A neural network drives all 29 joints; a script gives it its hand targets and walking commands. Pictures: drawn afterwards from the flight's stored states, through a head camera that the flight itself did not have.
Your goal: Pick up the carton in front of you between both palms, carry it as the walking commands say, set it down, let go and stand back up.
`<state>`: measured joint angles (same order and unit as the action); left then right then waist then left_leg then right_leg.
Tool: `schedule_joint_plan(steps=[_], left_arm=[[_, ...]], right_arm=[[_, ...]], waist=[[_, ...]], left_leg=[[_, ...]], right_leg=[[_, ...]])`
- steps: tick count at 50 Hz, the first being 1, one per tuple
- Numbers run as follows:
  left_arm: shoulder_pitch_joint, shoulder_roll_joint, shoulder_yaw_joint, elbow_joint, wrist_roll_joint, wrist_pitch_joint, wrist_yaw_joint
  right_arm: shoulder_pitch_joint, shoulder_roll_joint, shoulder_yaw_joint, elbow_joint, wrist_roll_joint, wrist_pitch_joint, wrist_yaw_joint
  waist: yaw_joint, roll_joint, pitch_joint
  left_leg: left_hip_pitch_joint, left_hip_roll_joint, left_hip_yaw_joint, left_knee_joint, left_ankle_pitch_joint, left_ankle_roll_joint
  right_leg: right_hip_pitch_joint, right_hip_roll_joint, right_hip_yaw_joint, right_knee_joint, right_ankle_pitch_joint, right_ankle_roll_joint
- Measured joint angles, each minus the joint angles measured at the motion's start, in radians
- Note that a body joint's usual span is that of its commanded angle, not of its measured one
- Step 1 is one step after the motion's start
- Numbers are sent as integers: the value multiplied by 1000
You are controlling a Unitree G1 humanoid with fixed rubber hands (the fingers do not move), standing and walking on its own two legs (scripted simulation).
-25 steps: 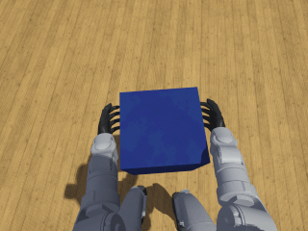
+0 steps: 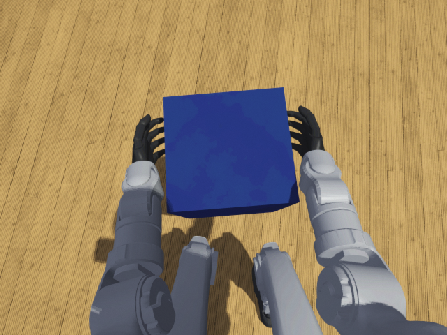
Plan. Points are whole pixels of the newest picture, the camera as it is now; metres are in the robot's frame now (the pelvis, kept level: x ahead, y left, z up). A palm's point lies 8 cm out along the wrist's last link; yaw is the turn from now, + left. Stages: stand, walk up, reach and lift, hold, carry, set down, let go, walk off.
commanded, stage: set down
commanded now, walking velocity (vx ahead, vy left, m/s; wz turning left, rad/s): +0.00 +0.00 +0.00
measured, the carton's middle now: (228, 164) +0.42 +0.03 -0.17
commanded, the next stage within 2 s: none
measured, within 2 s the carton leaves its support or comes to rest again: neither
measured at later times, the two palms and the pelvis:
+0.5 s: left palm (162, 168) +0.43 +0.19 -0.25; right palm (285, 154) +0.47 -0.11 -0.24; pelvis -0.03 +0.01 -0.13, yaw -1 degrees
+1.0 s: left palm (169, 170) +0.45 +0.19 -0.35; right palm (274, 157) +0.49 -0.10 -0.36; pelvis -0.04 +0.00 -0.21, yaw -1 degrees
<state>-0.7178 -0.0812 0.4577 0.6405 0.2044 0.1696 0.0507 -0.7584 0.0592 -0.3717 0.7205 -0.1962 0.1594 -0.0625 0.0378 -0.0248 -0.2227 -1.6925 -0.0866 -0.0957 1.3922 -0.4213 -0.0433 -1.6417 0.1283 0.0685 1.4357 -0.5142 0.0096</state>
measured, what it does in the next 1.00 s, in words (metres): lowers itself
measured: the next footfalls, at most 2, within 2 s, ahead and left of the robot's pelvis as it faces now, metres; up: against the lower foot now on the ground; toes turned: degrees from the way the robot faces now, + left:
none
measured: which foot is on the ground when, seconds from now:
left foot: down 0.00-1.00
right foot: down 0.00-1.00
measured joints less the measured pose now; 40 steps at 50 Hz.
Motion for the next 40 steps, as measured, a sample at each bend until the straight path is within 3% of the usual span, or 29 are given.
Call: schedule_joint_plan(steps=[16, 30, 40], left_arm=[[-164, 53, -33, 20, -77, 4, 61], [-329, 105, 4, 93, -88, 14, 73], [-430, 160, -9, 139, -147, 3, 84]], right_arm=[[-207, -110, 57, 81, 88, -2, -11], [-419, -182, 78, 211, 98, 4, -21], [-548, -241, 169, 278, 159, -2, -52]], waist=[[10, 2, 91], [23, 0, 207], [38, 4, 343]], left_leg=[[-322, -26, 10, 312, -49, -8], [-507, -40, 16, 499, -57, -28], [-597, -40, 24, 627, -67, -45]], right_leg=[[-314, 26, -7, 311, -60, 31], [-503, 47, -15, 509, -74, 44], [-603, 63, -24, 646, -82, 46]])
